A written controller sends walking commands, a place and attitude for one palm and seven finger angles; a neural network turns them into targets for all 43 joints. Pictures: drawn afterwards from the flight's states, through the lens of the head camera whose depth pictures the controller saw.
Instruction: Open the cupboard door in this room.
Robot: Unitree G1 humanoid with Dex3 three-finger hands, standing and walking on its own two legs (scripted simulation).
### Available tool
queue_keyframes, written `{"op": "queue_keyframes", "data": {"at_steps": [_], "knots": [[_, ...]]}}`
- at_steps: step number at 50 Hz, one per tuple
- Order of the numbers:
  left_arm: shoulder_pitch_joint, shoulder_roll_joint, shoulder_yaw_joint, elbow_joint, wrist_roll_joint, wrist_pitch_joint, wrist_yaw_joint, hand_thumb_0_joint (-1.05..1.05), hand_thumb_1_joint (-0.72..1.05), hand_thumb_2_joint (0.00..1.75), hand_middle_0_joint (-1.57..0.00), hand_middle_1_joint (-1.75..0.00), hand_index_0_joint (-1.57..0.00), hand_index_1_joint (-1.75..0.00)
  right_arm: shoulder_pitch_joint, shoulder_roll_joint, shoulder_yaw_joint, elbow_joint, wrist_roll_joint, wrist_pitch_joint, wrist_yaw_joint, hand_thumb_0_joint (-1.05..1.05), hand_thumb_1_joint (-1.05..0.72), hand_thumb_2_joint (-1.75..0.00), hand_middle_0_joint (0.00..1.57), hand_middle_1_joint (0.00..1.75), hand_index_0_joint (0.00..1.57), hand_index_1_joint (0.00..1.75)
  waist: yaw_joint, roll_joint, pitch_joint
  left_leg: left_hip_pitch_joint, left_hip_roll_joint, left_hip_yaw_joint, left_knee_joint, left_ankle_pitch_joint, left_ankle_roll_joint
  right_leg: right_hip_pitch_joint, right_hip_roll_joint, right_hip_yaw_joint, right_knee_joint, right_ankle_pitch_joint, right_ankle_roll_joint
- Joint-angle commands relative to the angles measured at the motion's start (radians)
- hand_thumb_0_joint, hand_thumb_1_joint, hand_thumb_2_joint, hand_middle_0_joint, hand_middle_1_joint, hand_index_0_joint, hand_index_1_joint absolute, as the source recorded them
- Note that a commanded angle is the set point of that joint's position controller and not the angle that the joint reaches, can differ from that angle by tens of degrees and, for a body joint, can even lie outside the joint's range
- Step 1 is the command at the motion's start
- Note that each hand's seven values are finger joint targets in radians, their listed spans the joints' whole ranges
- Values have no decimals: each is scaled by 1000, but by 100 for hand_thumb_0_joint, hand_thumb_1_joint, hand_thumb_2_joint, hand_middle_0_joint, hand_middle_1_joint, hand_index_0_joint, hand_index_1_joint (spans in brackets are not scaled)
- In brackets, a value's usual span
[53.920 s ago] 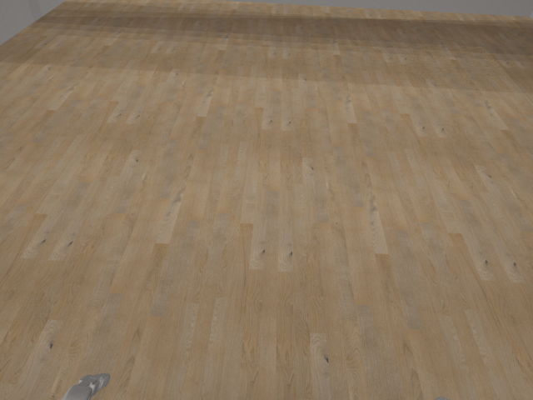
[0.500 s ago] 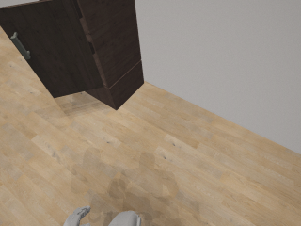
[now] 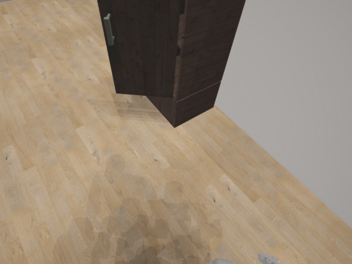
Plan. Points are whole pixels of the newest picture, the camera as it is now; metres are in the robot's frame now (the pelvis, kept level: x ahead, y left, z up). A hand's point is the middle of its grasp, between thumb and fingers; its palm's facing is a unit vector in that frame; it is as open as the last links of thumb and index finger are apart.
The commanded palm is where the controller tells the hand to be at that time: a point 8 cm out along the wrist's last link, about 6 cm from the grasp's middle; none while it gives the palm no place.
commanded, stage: take the last steps up to it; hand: left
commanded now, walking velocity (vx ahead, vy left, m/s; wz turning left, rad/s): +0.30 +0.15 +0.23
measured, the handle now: (110, 29) +1.03 +0.41 -0.05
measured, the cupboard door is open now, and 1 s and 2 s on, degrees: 51 51 51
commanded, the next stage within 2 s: come to a stop and stand still in 1.40 s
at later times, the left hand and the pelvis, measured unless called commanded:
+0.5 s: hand out of the picture +0.10 +0.17 -0.15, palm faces +0.15 -0.96 -0.24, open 7.2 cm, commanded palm none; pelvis +0.09 -0.02 +0.01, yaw +6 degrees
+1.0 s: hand (78, 208) +0.26 +0.30 -0.18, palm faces +0.16 -0.97 -0.19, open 7.3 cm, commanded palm none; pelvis +0.25 +0.12 +0.00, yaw +5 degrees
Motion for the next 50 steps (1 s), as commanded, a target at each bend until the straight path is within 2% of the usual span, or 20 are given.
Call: {"op": "queue_keyframes", "data": {"at_steps": [1, 9, 11, 13, 14, 15, 16, 17, 19, 22, 27, 32, 34, 36, 37, 38, 39, 40, 44, 50], "knots": [[-28, 52, 19, -79, 2, -38, -5, 0, 90, 90, -20, -30, -20, -30, 143, -182, -50, -9, -3, -28, -5, 0, -90, -90, 20, 30, 20, 30, -60, 140, -66, 121, 235, -262, -266, 3, 108, -113, 1, -17, -34, 58, 1], [-119, 24, 9, -123, 0, -58, -10, 0, 90, 90, -20, -30, -20, -30, 202, -171, -58, 24, -10, -32, 0, 0, -90, -90, 20, 30, 20, 30, -67, 153, -47, 82, 230, -312, -262, -111, 135, 14, 31, -51, -379, 16, -14], [-67, 22, 13, -101, -2, -60, -9, 0, 90, 90, -20, -30, -20, -30, 186, -166, -57, 31, -10, -29, 1, 0, -90, -90, 20, 30, 20, 30, -34, 136, -48, -4, 209, -298, -233, -141, 121, 160, 55, -60, -474, 53, -22], [66, 48, 27, -56, 0, -71, -3, 0, 90, 90, -20, -30, -20, -30, 155, -146, -53, 30, 0, -30, 2, 0, -90, -90, 20, 30, 20, 30, 39, 36, -67, -201, 123, -220, -70, -190, 59, 467, 38, -35, -671, 126, -35], [165, 130, 44, -30, 11, -83, 8, 0, 90, 90, -20, -30, -20, -30, 159, -99, -45, 23, 12, -36, 10, 0, -90, -90, 20, 30, 20, 30, 84, -168, -113, -387, 15, -94, 163, -253, -4, 667, -162, 190, -797, -41, -85], [237, 199, 58, -18, 7, -84, 16, 0, 90, 90, -20, -30, -20, -30, 130, -94, -45, -12, 1, -35, 12, 0, -90, -90, 20, 30, 20, 30, 109, -316, -101, -516, -38, -32, 433, -361, -53, 682, -425, 539, -937, -147, -188], [200, 183, 48, -24, -7, -82, 22, 0, 90, 90, -20, -30, -20, -30, 101, -154, -60, -11, -16, -26, 19, 0, -90, -90, 20, 30, 20, 30, 78, -167, -20, -517, 28, -98, 572, -294, -63, 521, -454, 545, -991, -231, -226], [114, 132, 36, -42, -9, -94, 26, 0, 90, 90, -20, -30, -20, -30, 124, -146, -67, 13, -17, -18, 26, 0, -90, -90, 20, 30, 20, 30, 25, -136, 32, -492, 70, -122, 621, -161, -70, 401, -394, 467, -1007, -255, -203], [51, 62, 15, -37, -10, -103, 26, 0, 90, 90, -20, -30, -20, -30, 142, -105, -65, 46, -15, 2, 36, 0, -90, -90, 20, 30, 20, 30, -22, -148, 83, -432, 98, -105, 666, -35, -90, 273, -304, 275, -1008, -101, -148], [98, 36, 6, -5, -13, -127, 24, 0, 90, 90, -20, -30, -20, -30, 181, -54, -52, 71, -10, 5, 44, 0, -90, -90, 20, 30, 20, 30, -33, -133, 35, -424, 100, -50, 614, 56, -121, 354, -224, 56, -964, 273, -121], [219, 42, 1, 70, -7, -142, 25, 0, 90, 90, -20, -30, -20, -30, 93, -27, -43, 49, -4, 2, 52, 0, -90, -90, 20, 30, 20, 30, -4, -113, 0, -454, 106, 11, 503, 88, -135, 475, -215, -43, -894, 649, -123], [219, 59, -2, 95, 3, -133, 28, 0, 90, 90, -20, -30, -20, -30, -28, -11, -27, 5, -1, -14, 68, 0, -90, -90, 20, 30, 20, 30, 10, -188, 67, -316, 84, 79, 235, 82, -105, 391, -222, -82, -888, 566, -126], [206, 73, 3, 103, 7, -126, 30, 0, 90, 90, -20, -30, -20, -30, -9, -21, -29, 7, 0, -27, 66, 0, -90, -90, 20, 30, 20, 30, -5, -201, 48, -194, 65, 88, 152, 27, -82, 366, -240, -73, -833, 587, -123], [165, 88, 10, 93, 2, -119, 30, 0, 90, 90, -20, -30, -20, -30, 187, -69, -41, 64, -6, -40, 51, 0, -90, -90, 20, 30, 20, 30, -107, -134, -42, 112, 19, 112, 27, 58, -62, 273, -197, -131, -614, 633, -99], [193, 52, 3, 89, -4, -115, 23, 0, 90, 90, -20, -30, -20, -30, 334, -154, -60, 107, -13, -46, 37, 0, -90, -90, 20, 30, 20, 30, -160, 25, -165, 338, 92, 66, 23, 72, -48, 183, -138, -156, -390, 465, -76], [238, -10, -4, 71, -17, -111, 16, 0, 90, 90, -20, -30, -20, -30, 443, -273, -92, 126, -22, -55, 20, 0, -90, -90, 20, 30, 20, 30, -181, 315, -283, 527, 364, -325, -44, 141, 45, -66, 28, -182, -77, -118, -32], [158, -10, -13, 33, -15, -105, 22, 0, 90, 90, -20, -30, -20, -30, 474, -305, -93, 129, -8, -45, 3, 0, -90, -90, 20, 30, 20, 30, -195, 308, -304, 485, 423, -420, -149, 164, 98, -132, 37, -46, 132, -200, -60], [114, -14, -5, 15, -17, -106, 24, 0, 90, 90, -20, -30, -20, -30, 384, -277, -82, 109, -10, -44, -1, 0, -90, -90, 20, 30, 20, 30, -157, 216, -225, 360, 447, -370, -194, 81, 124, -165, 0, -3, 222, -149, -85], [127, -35, 0, 65, 1, -83, 6, 0, 90, 90, -20, -30, -20, -30, 198, -101, -33, 65, -7, -80, -11, 0, -90, -90, 20, 30, 20, 30, -49, 115, -72, 67, 338, -145, -263, 136, 58, -112, -63, 29, 168, 94, -64], [58, -57, 6, 15, 1, -58, -1, 0, 90, 90, -20, -30, -20, -30, 228, -72, -35, 81, -9, -94, -13, 0, -90, -90, 20, 30, 20, 30, -19, 60, -21, 72, 325, -70, -343, 176, 101, -154, -48, 34, -25, 213, -51]]}}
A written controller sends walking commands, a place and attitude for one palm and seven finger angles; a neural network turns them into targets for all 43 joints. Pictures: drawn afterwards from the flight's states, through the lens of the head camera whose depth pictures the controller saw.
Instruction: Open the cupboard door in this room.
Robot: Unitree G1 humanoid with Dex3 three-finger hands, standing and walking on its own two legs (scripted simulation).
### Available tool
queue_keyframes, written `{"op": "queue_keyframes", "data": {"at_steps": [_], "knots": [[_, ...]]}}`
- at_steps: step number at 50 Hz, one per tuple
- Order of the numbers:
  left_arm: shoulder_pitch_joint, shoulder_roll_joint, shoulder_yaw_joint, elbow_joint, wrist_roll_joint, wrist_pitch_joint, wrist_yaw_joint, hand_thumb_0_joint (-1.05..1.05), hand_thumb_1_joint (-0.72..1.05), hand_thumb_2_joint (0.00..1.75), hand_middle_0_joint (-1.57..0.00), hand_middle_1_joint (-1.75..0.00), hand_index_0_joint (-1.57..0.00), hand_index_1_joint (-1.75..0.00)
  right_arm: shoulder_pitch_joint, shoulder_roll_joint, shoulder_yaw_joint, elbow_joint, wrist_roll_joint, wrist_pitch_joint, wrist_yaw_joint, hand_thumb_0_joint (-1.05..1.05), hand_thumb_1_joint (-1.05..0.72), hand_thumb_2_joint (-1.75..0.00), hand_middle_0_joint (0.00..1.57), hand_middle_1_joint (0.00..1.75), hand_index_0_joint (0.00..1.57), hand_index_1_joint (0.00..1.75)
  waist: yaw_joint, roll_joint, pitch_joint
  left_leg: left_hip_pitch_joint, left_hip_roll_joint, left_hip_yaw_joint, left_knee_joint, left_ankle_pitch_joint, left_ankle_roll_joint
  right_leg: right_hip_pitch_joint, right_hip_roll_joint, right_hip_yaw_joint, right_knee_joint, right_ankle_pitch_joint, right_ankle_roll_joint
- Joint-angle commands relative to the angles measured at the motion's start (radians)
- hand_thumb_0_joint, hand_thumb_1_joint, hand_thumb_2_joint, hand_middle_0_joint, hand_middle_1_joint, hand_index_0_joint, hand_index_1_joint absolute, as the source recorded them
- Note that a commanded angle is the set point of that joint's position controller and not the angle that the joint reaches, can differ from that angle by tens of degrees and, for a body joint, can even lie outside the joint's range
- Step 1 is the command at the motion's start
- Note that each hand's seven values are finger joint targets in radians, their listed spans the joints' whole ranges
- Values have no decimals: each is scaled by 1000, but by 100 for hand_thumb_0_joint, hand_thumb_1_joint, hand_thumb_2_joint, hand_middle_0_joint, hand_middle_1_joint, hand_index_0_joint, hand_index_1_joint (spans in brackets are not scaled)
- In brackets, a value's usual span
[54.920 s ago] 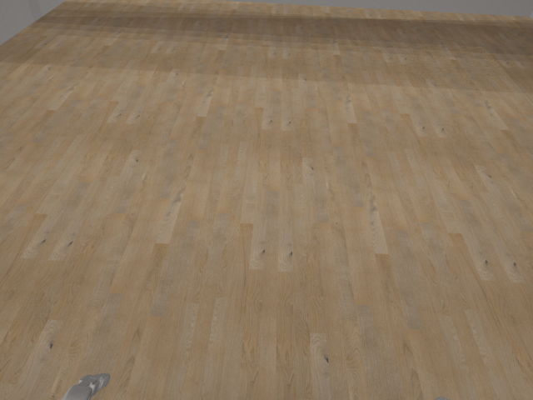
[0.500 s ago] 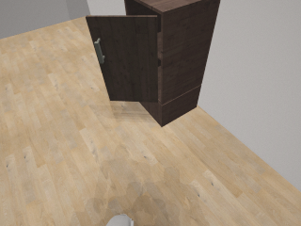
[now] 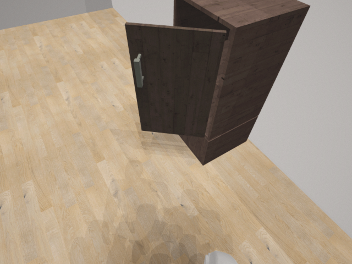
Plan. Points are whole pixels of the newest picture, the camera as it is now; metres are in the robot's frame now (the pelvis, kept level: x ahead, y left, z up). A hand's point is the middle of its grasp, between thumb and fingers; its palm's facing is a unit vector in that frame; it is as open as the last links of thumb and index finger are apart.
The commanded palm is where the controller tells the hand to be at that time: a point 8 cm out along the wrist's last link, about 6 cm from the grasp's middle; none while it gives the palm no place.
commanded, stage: take the last steps up to it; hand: left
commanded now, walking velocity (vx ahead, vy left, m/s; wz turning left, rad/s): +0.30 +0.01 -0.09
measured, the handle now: (139, 70) +0.80 +0.22 -0.04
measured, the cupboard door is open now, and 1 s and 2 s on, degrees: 51 51 51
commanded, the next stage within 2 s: come to a stop and stand still in 0.40 s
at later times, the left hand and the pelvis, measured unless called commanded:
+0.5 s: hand (130, 222) +0.24 +0.15 -0.16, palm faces +0.02 -0.98 -0.21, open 7.0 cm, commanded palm none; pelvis +0.16 -0.03 +0.00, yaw -1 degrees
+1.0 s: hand (123, 224) +0.24 +0.17 -0.17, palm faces -0.01 -0.97 -0.26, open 7.3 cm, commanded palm none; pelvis +0.18 -0.03 -0.01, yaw -4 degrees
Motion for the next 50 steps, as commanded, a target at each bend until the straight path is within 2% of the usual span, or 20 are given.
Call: {"op": "queue_keyframes", "data": {"at_steps": [1, 10, 12, 13, 14, 15, 16, 17, 19, 22, 25, 27, 30, 32, 34, 37, 40, 43, 48, 50], "knots": [[28, 17, 10, -63, 0, 2, -7, 0, 90, 90, -20, -30, -20, -30, 150, -97, -11, 17, -9, -8, 5, 0, -90, -90, 20, 30, 20, 30, -9, 60, 18, 37, 327, -236, -284, 139, 102, -46, -39, 67, -121, 96, 3], [-171, 30, -7, -152, -3, -11, -11, 0, 90, 90, -20, -30, -20, -30, 260, -119, -5, 82, -20, 6, 7, 0, -90, -90, 20, 30, 20, 30, -60, 69, 36, 160, 313, -172, -175, 364, 84, 71, 21, -24, -493, 45, -22], [-137, 36, -5, -144, -3, -16, -11, 0, 90, 90, -20, -30, -20, -30, 268, -120, -3, 93, -19, 12, 5, 0, -90, -90, 20, 30, 20, 30, -44, 74, 3, 154, 285, -145, -94, 395, 58, 190, 56, -50, -580, 52, -34], [-66, 51, -1, -122, -2, -21, -10, 0, 90, 90, -20, -30, -20, -30, 257, -120, 0, 98, -14, 15, 5, 0, -90, -90, 20, 30, 20, 30, -9, 68, -33, 132, 253, -117, -5, 411, 30, 311, 76, -64, -652, 102, -41], [42, 95, 12, -87, -1, -31, -4, 0, 90, 90, -20, -30, -20, -30, 241, -108, 1, 94, -3, 13, 9, 0, -90, -90, 20, 30, 20, 30, 40, 13, -88, 4, 204, -91, 146, 383, -4, 536, 43, -1, -680, 191, -68], [193, 179, 36, -43, 2, -43, 6, 0, 90, 90, -20, -30, -20, -30, 232, -83, 1, 70, 9, 9, 15, 0, -90, -90, 20, 30, 20, 30, 88, -119, -189, -221, 103, -13, 371, 139, -57, 789, -169, 266, -689, 368, -154], [257, 244, 43, -23, -14, -44, 11, 0, 90, 90, -20, -30, -20, -30, 221, -80, 1, 49, 13, 14, 15, 0, -90, -90, 20, 30, 20, 30, 94, -202, -219, -366, 24, -31, 651, -414, -93, 871, -362, 469, -798, 540, -283], [220, 216, 42, -25, -17, -49, 22, 0, 90, 90, -20, -30, -20, -30, 148, -97, -3, 42, 11, 18, 12, 0, -90, -90, 20, 30, 20, 30, 96, -110, -177, -409, 71, -167, 742, -385, -86, 794, -343, 430, -812, 599, -294], [109, 153, 24, -50, -20, -45, 30, 0, 90, 90, -20, -30, -20, -30, 87, -59, -5, 34, 10, 32, 14, 0, -90, -90, 20, 30, 20, 30, 47, -25, -77, -400, 118, -196, 729, -272, -94, 637, -276, 284, -840, 621, -240], [38, 88, 1, -49, -14, -57, 26, 0, 90, 90, -20, -30, -20, -30, 160, -3, 2, 66, 3, 59, 24, 0, -90, -90, 20, 30, 20, 30, -32, -90, -44, -264, 121, -164, 565, -166, -114, 441, -178, 88, -902, 540, -168], [35, 77, 7, -39, -6, -62, 24, 0, 90, 90, -20, -30, -20, -30, 162, 24, 0, 68, 1, 63, 32, 0, -90, -90, 20, 30, 20, 30, -43, -97, -31, -194, 104, -127, 394, -92, -119, 386, -150, 45, -913, 453, -162], [22, 91, 4, -33, -9, -54, 26, 0, 90, 90, -20, -30, -20, -30, 139, 20, 8, 67, 3, 60, 27, 0, -90, -90, 20, 30, 20, 30, -38, -75, -44, -128, 74, -120, 264, -51, -126, 396, -131, 40, -859, 537, -150], [4, 90, -10, -17, -18, -32, 35, 0, 90, 90, -20, -30, -20, -30, 167, -27, 10, 84, 3, 56, 16, 0, -90, -90, 20, 30, 20, 30, -64, -26, -72, 95, 78, -144, 40, 271, -120, 312, -71, 7, -729, 445, -71], [70, 55, -21, -12, -27, -12, 46, 0, 90, 90, -20, -30, -20, -30, 170, -143, -5, 72, 3, 51, -1, 0, -90, -90, 20, 30, 20, 30, -44, 163, -132, 136, 280, -315, 48, 744, -18, 308, 17, -27, -655, 86, 4], [100, 48, -27, -3, -19, 17, 51, 0, 90, 90, -20, -30, -20, -30, 86, -172, -10, 49, 4, 72, -13, 0, -90, -90, 20, 30, 20, 30, -25, 147, -29, 12, 325, -317, -7, 621, 39, 316, 46, -9, -607, -145, 10], [80, 95, -12, -20, -20, 50, 41, 0, 90, 90, -20, -30, -20, -30, 91, -200, -20, 35, 0, 85, -36, 0, -90, -90, 20, 30, 20, 30, -51, 277, -49, 48, 383, -383, -59, 821, 107, 234, 59, 29, -321, -299, 16], [59, 102, 7, -47, -16, 61, 37, 0, 90, 90, -20, -30, -20, -30, 57, -221, -37, 3, -5, 96, -43, 0, -90, -90, 20, 30, 20, 30, -55, 192, -134, 110, 409, -365, -15, 787, 147, 152, 69, 82, -161, -309, 13], [51, 87, 16, -73, -16, 69, 32, 0, 90, 90, -20, -30, -20, -30, 15, -226, -46, -23, -5, 98, -40, 0, -90, -90, 20, 30, 20, 30, -44, 144, -191, 111, 394, -342, -22, 608, 137, 131, 80, 92, -111, -257, 26], [96, 54, 14, -82, -11, 59, 21, 0, 90, 90, -20, -30, -20, -30, -51, -215, -52, -43, -13, 106, -17, 0, -90, -90, 20, 30, 20, 30, -18, 222, -160, -63, 334, -318, -80, 70, 67, 323, 79, 20, -453, -167, 10], [186, 72, 16, -46, -5, 45, 21, 0, 90, 90, -20, -30, -20, -30, -53, -175, -48, -49, -5, 117, -5, 0, -90, -90, 20, 30, 20, 30, 20, 97, -137, -211, 211, -248, -8, -202, -13, 508, 81, 10, -732, -26, 1]]}}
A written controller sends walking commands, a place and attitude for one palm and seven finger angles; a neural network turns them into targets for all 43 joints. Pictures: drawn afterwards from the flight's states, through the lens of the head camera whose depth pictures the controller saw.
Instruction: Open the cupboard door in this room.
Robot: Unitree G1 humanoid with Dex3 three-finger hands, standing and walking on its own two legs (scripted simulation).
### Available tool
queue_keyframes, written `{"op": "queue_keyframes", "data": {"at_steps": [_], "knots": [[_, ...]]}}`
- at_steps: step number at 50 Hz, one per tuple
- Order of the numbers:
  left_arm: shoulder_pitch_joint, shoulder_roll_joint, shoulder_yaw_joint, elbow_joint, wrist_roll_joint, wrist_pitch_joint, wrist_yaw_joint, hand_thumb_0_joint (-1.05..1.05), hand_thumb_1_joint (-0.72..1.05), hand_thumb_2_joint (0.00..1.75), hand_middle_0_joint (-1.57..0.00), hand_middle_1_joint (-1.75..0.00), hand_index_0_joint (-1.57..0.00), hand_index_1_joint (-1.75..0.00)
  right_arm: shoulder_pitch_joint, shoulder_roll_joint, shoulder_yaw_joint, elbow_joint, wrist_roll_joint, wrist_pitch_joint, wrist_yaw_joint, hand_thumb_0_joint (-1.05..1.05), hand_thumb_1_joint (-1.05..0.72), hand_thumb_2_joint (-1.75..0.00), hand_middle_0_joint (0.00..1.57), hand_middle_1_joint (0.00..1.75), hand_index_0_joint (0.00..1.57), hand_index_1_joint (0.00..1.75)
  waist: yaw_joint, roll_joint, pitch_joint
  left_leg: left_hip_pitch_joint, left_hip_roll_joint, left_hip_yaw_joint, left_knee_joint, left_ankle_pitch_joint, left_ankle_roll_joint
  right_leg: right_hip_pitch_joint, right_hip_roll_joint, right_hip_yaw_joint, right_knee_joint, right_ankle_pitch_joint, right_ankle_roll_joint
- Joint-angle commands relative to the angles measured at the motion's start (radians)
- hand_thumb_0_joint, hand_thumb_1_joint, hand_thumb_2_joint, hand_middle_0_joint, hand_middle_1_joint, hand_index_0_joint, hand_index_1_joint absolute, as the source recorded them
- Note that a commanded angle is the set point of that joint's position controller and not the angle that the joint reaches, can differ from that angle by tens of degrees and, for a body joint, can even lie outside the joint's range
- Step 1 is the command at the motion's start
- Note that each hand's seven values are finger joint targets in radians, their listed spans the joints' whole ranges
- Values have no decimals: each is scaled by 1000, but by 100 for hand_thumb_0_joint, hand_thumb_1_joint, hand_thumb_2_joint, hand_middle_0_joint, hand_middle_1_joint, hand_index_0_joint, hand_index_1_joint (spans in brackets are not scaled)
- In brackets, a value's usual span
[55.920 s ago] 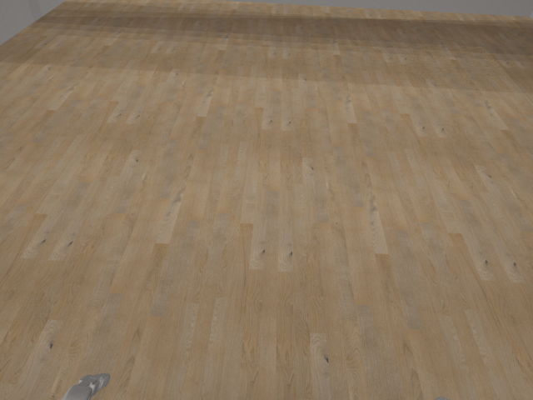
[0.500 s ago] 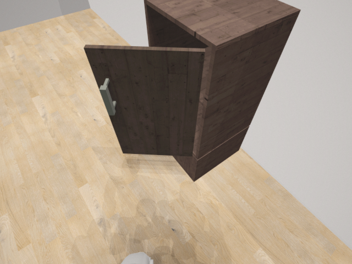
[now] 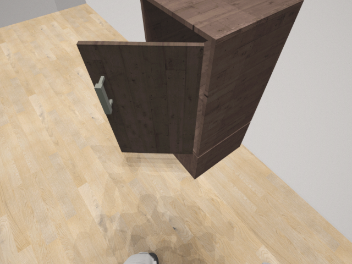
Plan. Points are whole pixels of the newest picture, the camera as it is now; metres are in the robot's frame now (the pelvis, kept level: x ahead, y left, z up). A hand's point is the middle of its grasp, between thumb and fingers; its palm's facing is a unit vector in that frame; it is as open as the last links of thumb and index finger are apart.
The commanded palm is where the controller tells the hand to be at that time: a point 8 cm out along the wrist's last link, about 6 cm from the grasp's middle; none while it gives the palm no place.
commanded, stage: come to a stop and stand still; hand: left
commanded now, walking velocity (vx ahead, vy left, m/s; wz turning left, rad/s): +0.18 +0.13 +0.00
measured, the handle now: (105, 95) +0.60 +0.29 -0.03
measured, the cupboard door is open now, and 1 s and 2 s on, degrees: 51 51 51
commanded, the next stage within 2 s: look again from close up in 0.92 s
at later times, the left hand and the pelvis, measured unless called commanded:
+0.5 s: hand out of the picture +0.00 +0.16 -0.17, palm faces +0.10 -0.97 -0.20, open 7.3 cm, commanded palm none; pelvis +0.01 -0.02 +0.01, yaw +2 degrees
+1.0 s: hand out of the picture +0.01 +0.18 -0.17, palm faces +0.04 -0.98 -0.17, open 7.3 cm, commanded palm none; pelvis +0.01 +0.00 +0.01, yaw +1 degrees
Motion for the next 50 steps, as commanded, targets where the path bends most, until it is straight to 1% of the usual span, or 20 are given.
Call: {"op": "queue_keyframes", "data": {"at_steps": [1, 2, 3, 4, 5, 7, 11, 13, 15, 16, 17, 19, 20, 21, 22, 24, 28, 32, 41, 50], "knots": [[237, 109, 21, 17, 19, -33, 11, 0, 90, 90, -20, -30, -20, -30, 48, -84, -36, -53, 13, 9, 17, 0, -90, -90, 20, 30, 20, 30, 36, -211, -125, -122, -27, -59, 54, -390, 4, 219, -167, 224, -547, -57, -68], [153, 161, 16, -17, 17, -39, 15, 0, 90, 90, -20, -30, -20, -30, 0, -64, -26, -84, 11, 14, 32, 0, -90, -90, 20, 30, 20, 30, 37, -341, -25, -113, -66, -51, 188, -385, -24, 17, -333, 414, -698, -268, -139], [73, 166, 5, -49, 16, -45, 17, 0, 90, 90, -20, -30, -20, -30, -4, -93, -28, -87, 4, 12, 43, 0, -90, -90, 20, 30, 20, 30, 17, -254, 15, -63, -49, -102, 273, -354, -12, -99, -351, 399, -717, -288, -168], [33, 138, 8, -54, 16, -52, 18, 0, 90, 90, -20, -30, -20, -30, 6, -78, -30, -71, 0, 11, 46, 0, -90, -90, 20, 30, 20, 30, -1, -196, 25, -48, -46, -97, 290, -309, -7, -100, -314, 361, -686, -182, -160], [20, 127, 5, -44, 11, -61, 18, 0, 90, 90, -20, -30, -20, -30, 34, -74, -28, -37, -6, 8, 44, 0, -90, -90, 20, 30, 20, 30, -8, -225, 43, -70, -51, -103, 325, -243, -6, -40, -267, 321, -648, -16, -146], [30, 111, 0, -32, 4, -74, 12, 0, 90, 90, -20, -30, -20, -30, 109, -87, -29, -2, 0, -1, 47, 0, -90, -90, 20, 30, 20, 30, -15, -224, 31, -59, -49, -92, 332, -205, -15, 34, -242, 225, -605, 132, -138], [119, 133, 11, -1, 8, -84, 15, 0, 90, 90, -20, -30, -20, -30, 117, -77, -21, 3, 8, -18, 44, 0, -90, -90, 20, 30, 20, 30, 27, -152, -35, -56, -72, -65, 209, -248, -30, 230, -271, 213, -524, 448, -168], [149, 143, 16, 27, 8, -84, 19, 0, 90, 90, -20, -30, -20, -30, 115, -67, -14, 4, 12, -23, 35, 0, -90, -90, 20, 30, 20, 30, 40, -165, -75, -30, -78, -61, 118, -282, -33, 309, -286, 209, -462, 651, -184], [150, 144, 17, 43, 3, -81, 24, 0, 90, 90, -20, -30, -20, -30, 140, -62, -7, 15, 17, -26, 25, 0, -90, -90, 20, 30, 20, 30, 32, -167, -101, 40, -93, -52, -9, -228, -32, 339, -269, 177, -387, 836, -169], [135, 142, 16, 48, -1, -78, 26, 0, 90, 90, -20, -30, -20, -30, 168, -58, -4, 31, 19, -29, 20, 0, -90, -90, 20, 30, 20, 30, 16, -179, -111, 110, -95, -50, -87, -148, -30, 308, -251, 158, -355, 849, -149], [120, 133, 14, 51, -7, -75, 27, 0, 90, 90, -20, -30, -20, -30, 199, -62, -3, 46, 19, -35, 17, 0, -90, -90, 20, 30, 20, 30, 3, -169, -124, 195, -87, -52, -161, -24, -22, 263, -219, 134, -322, 820, -120], [130, 75, -2, 51, -11, -69, 25, 0, 90, 90, -20, -30, -20, -30, 211, -118, -9, 53, 14, -47, 7, 0, -90, -90, 20, 30, 20, 30, 11, -30, -180, 369, 52, -159, -93, 366, 34, 121, -117, 62, -271, 569, -57], [125, 52, -9, 52, -11, -63, 30, 0, 90, 90, -20, -30, -20, -30, 217, -135, -7, 56, 11, -43, 1, 0, -90, -90, 20, 30, 20, 30, 8, 18, -166, 338, 98, -177, -84, 425, 69, 118, -89, 33, -302, 406, -41], [121, 46, -11, 52, -3, -56, 35, 0, 90, 90, -20, -30, -20, -30, 208, -137, -6, 60, 9, -34, 2, 0, -90, -90, 20, 30, 20, 30, 9, -15, -121, 276, 93, -147, -90, 296, 67, 128, -71, 40, -347, 308, -40], [102, 50, -13, 61, -5, -53, 29, 0, 90, 90, -20, -30, -20, -30, 185, -114, 2, 63, 10, -35, -1, 0, -90, -90, 20, 30, 20, 30, 9, -10, -88, 252, 57, -146, -102, 257, 54, 126, -79, 50, -362, 370, -42], [94, 61, -17, 72, -7, -50, 24, 0, 90, 90, -20, -30, -20, -30, 185, -109, 8, 72, 12, -36, -4, 0, -90, -90, 20, 30, 20, 30, 4, 54, -66, 243, 44, -146, -134, 212, 43, 134, -79, 55, -363, 367, -42], [101, 59, -26, 97, -7, -55, 21, 0, 90, 90, -20, -30, -20, -30, 182, -94, 15, 80, 13, -41, -3, 0, -90, -90, 20, 30, 20, 30, -2, -18, -68, 248, 25, -131, -138, 148, 30, 155, -88, 66, -401, 401, -41], [96, 53, -34, 106, -7, -58, 19, 0, 90, 90, -20, -30, -20, -30, 183, -92, 19, 91, 13, -47, -2, 0, -90, -90, 20, 30, 20, 30, -6, -45, -66, 259, 25, -134, -163, 132, 29, 156, -87, 65, -419, 387, -35], [108, 53, -38, 120, -8, -58, 18, 0, 90, 90, -20, -30, -20, -30, 198, -85, 29, 109, 12, -57, -4, 0, -90, -90, 20, 30, 20, 30, -2, 0, -43, 251, 22, -132, -192, 151, 29, 175, -84, 56, -432, 374, -30], [126, 44, -40, 128, -10, -60, 22, 0, 90, 90, -20, -30, -20, -30, 240, -73, 30, 133, 13, -61, -7, 0, -90, -90, 20, 30, 20, 30, -4, -30, -38, 254, 20, -133, -196, 163, 31, 188, -84, 47, -433, 380, -32]]}}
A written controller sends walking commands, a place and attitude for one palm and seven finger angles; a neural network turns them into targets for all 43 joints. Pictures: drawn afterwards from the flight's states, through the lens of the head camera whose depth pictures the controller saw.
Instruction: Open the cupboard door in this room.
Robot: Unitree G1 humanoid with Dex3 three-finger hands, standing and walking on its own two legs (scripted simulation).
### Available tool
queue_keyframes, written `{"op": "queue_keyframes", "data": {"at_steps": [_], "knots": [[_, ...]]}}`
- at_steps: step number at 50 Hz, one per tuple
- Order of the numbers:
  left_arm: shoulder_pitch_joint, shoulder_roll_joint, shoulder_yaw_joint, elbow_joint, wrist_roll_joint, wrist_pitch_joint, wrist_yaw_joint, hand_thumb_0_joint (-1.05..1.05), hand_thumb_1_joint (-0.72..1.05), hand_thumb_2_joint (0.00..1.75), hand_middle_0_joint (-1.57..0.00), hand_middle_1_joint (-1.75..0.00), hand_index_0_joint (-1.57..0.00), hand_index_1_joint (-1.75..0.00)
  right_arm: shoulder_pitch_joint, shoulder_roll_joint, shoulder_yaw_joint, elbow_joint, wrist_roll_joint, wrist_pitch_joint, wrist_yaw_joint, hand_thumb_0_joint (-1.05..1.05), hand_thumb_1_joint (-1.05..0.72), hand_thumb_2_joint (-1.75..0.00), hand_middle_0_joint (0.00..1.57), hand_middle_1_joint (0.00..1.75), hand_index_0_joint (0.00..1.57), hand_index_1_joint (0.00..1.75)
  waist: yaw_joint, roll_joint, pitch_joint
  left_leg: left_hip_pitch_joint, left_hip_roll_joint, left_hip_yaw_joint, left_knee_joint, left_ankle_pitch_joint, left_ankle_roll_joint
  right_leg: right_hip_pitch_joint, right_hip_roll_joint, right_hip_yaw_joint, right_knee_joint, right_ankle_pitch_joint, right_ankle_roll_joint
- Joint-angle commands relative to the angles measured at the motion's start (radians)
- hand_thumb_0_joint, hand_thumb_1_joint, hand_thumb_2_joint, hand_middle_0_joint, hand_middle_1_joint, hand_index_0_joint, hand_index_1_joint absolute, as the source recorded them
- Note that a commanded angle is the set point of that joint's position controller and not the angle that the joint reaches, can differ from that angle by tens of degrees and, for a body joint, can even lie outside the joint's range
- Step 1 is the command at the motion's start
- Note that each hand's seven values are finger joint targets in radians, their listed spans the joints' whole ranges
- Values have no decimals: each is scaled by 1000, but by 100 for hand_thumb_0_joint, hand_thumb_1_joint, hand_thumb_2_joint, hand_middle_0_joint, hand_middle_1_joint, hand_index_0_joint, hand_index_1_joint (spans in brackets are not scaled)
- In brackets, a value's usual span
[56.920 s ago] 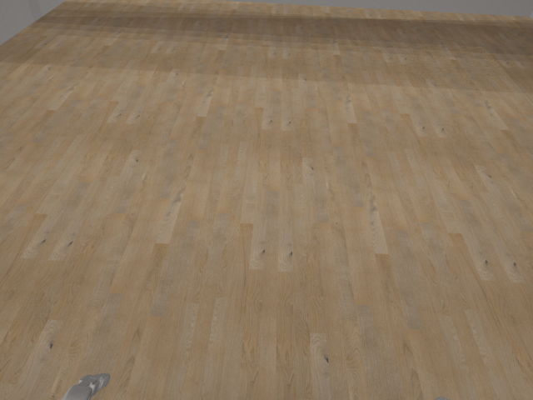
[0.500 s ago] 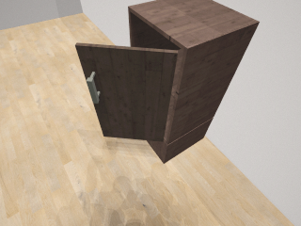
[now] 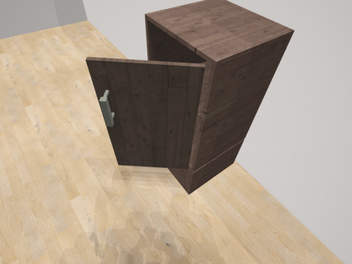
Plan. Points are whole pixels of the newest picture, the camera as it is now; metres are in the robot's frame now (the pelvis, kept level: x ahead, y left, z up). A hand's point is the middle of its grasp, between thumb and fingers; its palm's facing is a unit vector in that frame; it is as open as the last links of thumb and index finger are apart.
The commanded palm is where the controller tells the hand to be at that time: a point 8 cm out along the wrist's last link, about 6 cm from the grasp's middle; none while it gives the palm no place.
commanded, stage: look again from close up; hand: left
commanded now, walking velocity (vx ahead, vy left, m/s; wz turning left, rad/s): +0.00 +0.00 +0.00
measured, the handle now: (108, 108) +0.59 +0.27 -0.05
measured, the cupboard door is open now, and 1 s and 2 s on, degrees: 51 51 51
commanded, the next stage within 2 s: shuffle to correct the standing spot in 0.52 s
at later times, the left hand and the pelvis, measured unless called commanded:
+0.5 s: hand out of the picture -0.01 +0.16 -0.17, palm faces -0.01 -0.98 -0.22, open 7.3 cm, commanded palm none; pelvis -0.02 -0.01 -0.01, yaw -1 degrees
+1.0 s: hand out of the picture -0.02 +0.17 -0.19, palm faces +0.05 -0.98 -0.17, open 7.3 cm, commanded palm none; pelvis +0.02 +0.00 -0.01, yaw +0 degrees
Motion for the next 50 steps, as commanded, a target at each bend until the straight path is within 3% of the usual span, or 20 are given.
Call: {"op": "queue_keyframes", "data": {"at_steps": [1, 2, 3, 4, 5, 6, 9, 11, 17, 31, 34, 38, 41, 44, 45, 46, 47, 48, 49, 50], "knots": [[125, 90, 0, -10, 18, -44, 54, 0, 90, 90, -20, -30, -20, -30, -5, -155, -17, -96, 10, -37, 15, 0, -90, -90, 20, 30, 20, 30, 14, 106, 35, -55, 139, -84, 117, 524, -29, -87, -95, 87, -13, 435, -40], [107, 129, 12, -54, 8, -49, 48, 0, 90, 90, -20, -30, -20, -30, 52, -115, -17, -111, -5, -35, 20, 0, -90, -90, 20, 30, 20, 30, -13, 134, -30, -60, 112, -100, 88, 314, -24, -38, -100, 77, 34, 301, -70], [85, 109, 7, -57, 6, -43, 38, 0, 90, 90, -20, -30, -20, -30, 54, -109, -17, -107, -6, -38, 16, 0, -90, -90, 20, 30, 20, 30, -7, 162, -8, -69, 121, -108, 45, 304, -11, -68, -80, 64, 48, 196, -77], [85, 108, 8, -59, 10, -47, 33, 0, 90, 90, -20, -30, -20, -30, 83, -117, -13, -109, -11, -42, 18, 0, -90, -90, 20, 30, 20, 30, -8, 173, -55, -66, 133, -121, 60, 391, -3, -40, -56, 42, 73, 173, -76], [101, 96, 7, -60, 6, -46, 30, 0, 90, 90, -20, -30, -20, -30, 95, -121, -13, -118, -10, -43, 16, 0, -90, -90, 20, 30, 20, 30, -7, 139, -111, -28, 141, -124, 69, 424, 7, -28, -47, 30, 86, 160, -73], [101, 86, 5, -58, 5, -42, 30, 0, 90, 90, -20, -30, -20, -30, 96, -128, -15, -119, -8, -42, 12, 0, -90, -90, 20, 30, 20, 30, -12, 126, -114, -9, 146, -124, 69, 461, 14, -38, -40, 24, 97, 156, -68], [86, 71, 1, -62, 4, -35, 26, 0, 90, 90, -20, -30, -20, -30, 89, -127, -16, -126, -7, -38, 8, 0, -90, -90, 20, 30, 20, 30, -8, 42, -51, -39, 142, -122, 58, 397, 23, -67, -37, 29, 89, 144, -63], [81, 73, 3, -67, 3, -31, 23, 0, 90, 90, -20, -30, -20, -30, 81, -123, -15, -125, -6, -33, 10, 0, -90, -90, 20, 30, 20, 30, -10, 6, 17, -86, 129, -119, 29, 264, 18, -95, -40, 43, 70, 116, -61], [81, 84, 3, -68, 4, -23, 17, 0, 90, 90, -20, -30, -20, -30, 64, -122, -11, -108, -5, -28, 17, 0, -90, -90, 20, 30, 20, 30, -3, 0, 89, -130, 117, -120, -50, 44, 15, -137, -39, 64, 34, 20, -56], [93, 99, 7, -64, 5, -35, 11, 0, 90, 90, -20, -30, -20, -30, 48, -109, -10, -75, -4, -31, 16, 0, -90, -90, 20, 30, 20, 30, -2, 14, 16, -66, 111, -77, -21, 94, 0, -125, -59, 99, -12, 93, -66], [109, 110, 13, -66, 11, -32, 8, 0, 90, 90, -20, -30, -20, -30, 54, -106, -12, -73, -6, -21, 22, 0, -90, -90, 20, 30, 20, 30, 6, -10, 40, -104, 85, -52, 20, -40, -3, -131, -73, 132, -36, -80, -86], [137, 151, 35, -76, 12, -28, 5, 0, 90, 90, -20, -30, -20, -30, 51, -89, -15, -92, -12, -8, 32, 0, -90, -90, 20, 30, 20, 30, 17, -97, 93, -206, 42, 0, 156, -118, -18, -141, -169, 265, -150, -267, -145], [153, 158, 51, -86, 17, -33, 8, 0, 90, 90, -20, -30, -20, -30, 41, -88, -20, -111, -13, -10, 34, 0, -90, -90, 20, 30, 20, 30, 26, -121, 105, -260, 50, -1, 246, -134, -18, -119, -234, 316, -171, -164, -188], [140, 152, 60, -95, 20, -37, 9, 0, 90, 90, -20, -30, -20, -30, 83, -78, -20, -104, -9, -23, 33, 0, -90, -90, 20, 30, 20, 30, 5, -78, 62, -163, 48, 11, 122, -73, -17, -105, -209, 213, -48, 81, -178], [127, 138, 60, -102, 18, -33, 9, 0, 90, 90, -20, -30, -20, -30, 126, -82, -17, -91, -8, -30, 32, 0, -90, -90, 20, 30, 20, 30, -9, -36, 35, -77, 54, 1, 57, -2, -11, -138, -163, 152, 26, 102, -153], [114, 115, 55, -108, 16, -28, 6, 0, 90, 90, -20, -30, -20, -30, 163, -111, -21, -79, -10, -35, 28, 0, -90, -90, 20, 30, 20, 30, -18, 57, 17, -3, 101, -49, 37, 125, 11, -186, -87, 69, 119, 56, -118], [101, 81, 50, -119, 18, -22, 5, 0, 90, 90, -20, -30, -20, -30, 194, -155, -31, -74, -16, -34, 25, 0, -90, -90, 20, 30, 20, 30, -25, 191, 11, 38, 200, -164, 3, 215, 67, -264, -5, -31, 238, -102, -83], [67, 51, 42, -133, 21, -19, 6, 0, 90, 90, -20, -30, -20, -30, 240, -179, -37, -65, -18, -32, 18, 0, -90, -90, 20, 30, 20, 30, -46, 333, 21, 101, 286, -279, -78, 296, 140, -385, 43, -91, 398, -292, -61], [22, 57, 38, -151, 25, -20, 7, 0, 90, 90, -20, -30, -20, -30, 269, -163, -34, -63, -17, -33, 11, 0, -90, -90, 20, 30, 20, 30, -62, 322, 47, 138, 318, -323, -94, 409, 201, -480, 31, -53, 544, -369, -65], [5, 60, 39, -159, 23, -23, 6, 0, 90, 90, -20, -30, -20, -30, 263, -148, -28, -71, -16, -37, 7, 0, -90, -90, 20, 30, 20, 30, -57, 247, 40, 144, 330, -319, -74, 498, 231, -513, 2, -26, 620, -360, -72]]}}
